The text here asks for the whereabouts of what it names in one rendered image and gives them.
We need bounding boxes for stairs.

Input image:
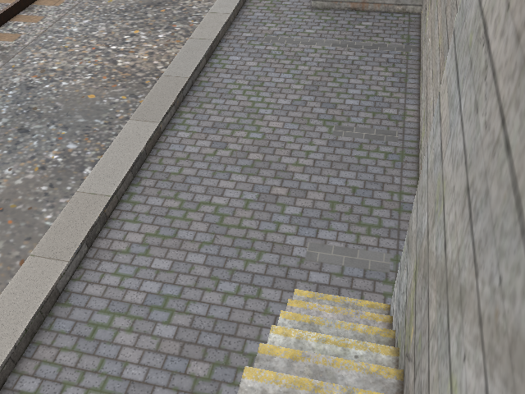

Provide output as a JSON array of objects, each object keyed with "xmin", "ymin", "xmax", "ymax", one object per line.
[{"xmin": 237, "ymin": 289, "xmax": 404, "ymax": 394}]

